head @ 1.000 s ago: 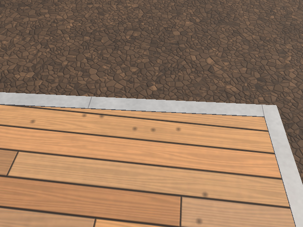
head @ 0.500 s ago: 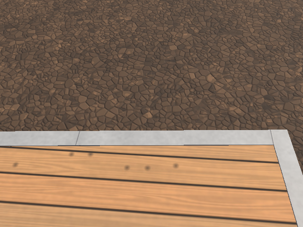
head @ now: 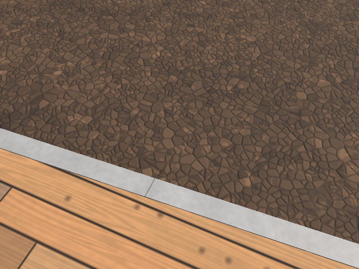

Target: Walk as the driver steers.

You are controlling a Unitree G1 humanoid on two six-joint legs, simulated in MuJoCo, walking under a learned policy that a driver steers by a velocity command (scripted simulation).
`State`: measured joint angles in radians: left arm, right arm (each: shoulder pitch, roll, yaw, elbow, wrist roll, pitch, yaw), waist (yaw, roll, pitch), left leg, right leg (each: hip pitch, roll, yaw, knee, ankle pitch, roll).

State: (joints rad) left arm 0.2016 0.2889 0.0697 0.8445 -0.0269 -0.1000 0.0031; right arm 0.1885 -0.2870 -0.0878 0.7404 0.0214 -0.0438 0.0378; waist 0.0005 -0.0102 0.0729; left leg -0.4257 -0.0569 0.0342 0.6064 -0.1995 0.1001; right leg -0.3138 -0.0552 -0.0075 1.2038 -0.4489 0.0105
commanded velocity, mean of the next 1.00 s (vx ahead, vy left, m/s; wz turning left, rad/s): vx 0.50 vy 0.00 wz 0.59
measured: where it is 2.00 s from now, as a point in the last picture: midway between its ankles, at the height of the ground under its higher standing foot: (77, 157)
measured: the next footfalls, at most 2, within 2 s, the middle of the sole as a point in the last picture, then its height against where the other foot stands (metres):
right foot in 0.40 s outside the picture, level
left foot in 0.92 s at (113, 230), level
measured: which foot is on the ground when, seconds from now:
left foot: down 0.00-0.42, up 0.44-0.90, down 0.92-1.00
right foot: up 0.00-0.38, down 0.40-0.94, up 0.96-1.00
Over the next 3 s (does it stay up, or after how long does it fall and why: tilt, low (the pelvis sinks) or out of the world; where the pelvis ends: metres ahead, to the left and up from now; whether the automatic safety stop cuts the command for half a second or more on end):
stays up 1.06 1.03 -0.03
